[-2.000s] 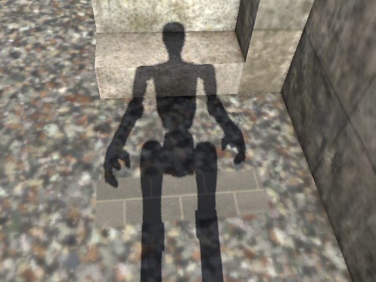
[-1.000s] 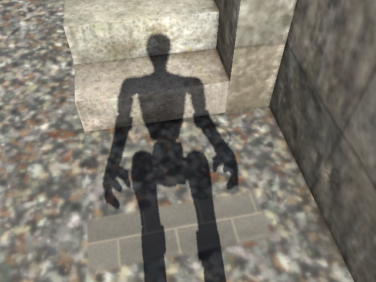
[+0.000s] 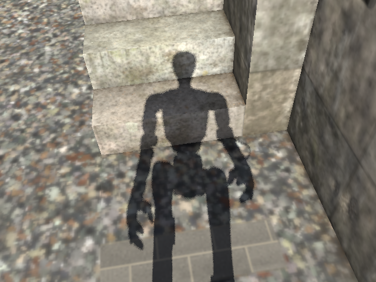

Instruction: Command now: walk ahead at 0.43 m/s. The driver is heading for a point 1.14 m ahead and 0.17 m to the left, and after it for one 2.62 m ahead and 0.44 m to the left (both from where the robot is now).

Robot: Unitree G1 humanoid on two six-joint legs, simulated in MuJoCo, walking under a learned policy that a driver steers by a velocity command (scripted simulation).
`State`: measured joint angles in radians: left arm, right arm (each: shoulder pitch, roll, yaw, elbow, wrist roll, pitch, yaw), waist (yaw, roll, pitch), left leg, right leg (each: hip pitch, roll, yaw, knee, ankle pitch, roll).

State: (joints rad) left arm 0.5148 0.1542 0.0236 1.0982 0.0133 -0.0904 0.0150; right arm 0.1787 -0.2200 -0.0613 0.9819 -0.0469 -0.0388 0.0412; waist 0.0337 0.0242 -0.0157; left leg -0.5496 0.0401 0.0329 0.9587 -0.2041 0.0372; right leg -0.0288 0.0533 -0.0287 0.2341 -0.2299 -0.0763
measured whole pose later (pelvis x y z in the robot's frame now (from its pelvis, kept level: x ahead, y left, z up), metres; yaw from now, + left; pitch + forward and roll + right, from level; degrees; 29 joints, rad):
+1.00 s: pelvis +0.57 +0.03 +0.00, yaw +1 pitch +0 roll -1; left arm 0.27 0.21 0.06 1.02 0.02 -0.12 0.00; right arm 0.24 -0.22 -0.04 1.01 -0.04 -0.09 0.02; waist -0.01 0.04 0.05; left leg -0.48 0.06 -0.01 1.08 -0.26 0.09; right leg -0.19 0.06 -0.11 0.33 -0.15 -0.09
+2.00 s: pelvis +0.91 +0.15 +0.00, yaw +1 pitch -1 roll +0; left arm 0.26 0.14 -0.02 1.10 0.01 -0.04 0.07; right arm 0.21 -0.18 0.02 1.05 -0.01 -0.04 -0.05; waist -0.02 0.01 0.01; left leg -0.11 -0.07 0.07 0.33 -0.21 0.08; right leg -0.13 -0.03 -0.05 0.37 -0.22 0.01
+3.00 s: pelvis +0.89 +0.10 +0.00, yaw +1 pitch -1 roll +1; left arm 0.38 0.11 -0.04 1.07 0.01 -0.05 0.07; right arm 0.23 -0.20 0.02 1.15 -0.01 0.01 -0.04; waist -0.02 0.01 0.02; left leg -0.13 -0.02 0.04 0.31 -0.16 0.02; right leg -0.15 0.02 -0.07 0.34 -0.18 -0.05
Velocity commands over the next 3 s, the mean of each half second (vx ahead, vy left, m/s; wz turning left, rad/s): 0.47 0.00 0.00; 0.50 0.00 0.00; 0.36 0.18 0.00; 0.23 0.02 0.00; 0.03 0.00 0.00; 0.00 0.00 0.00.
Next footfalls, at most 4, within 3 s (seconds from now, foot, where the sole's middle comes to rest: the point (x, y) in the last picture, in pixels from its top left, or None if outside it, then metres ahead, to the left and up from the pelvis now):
0.28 left None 0.33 0.12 -0.79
0.82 right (221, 255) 0.62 -0.04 -0.79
1.34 left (147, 182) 0.95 0.27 -0.79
1.84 right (205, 185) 0.94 0.02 -0.79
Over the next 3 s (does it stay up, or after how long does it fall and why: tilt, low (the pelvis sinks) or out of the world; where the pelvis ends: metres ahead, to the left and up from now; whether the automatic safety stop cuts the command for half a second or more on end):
stays up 0.89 0.10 0.00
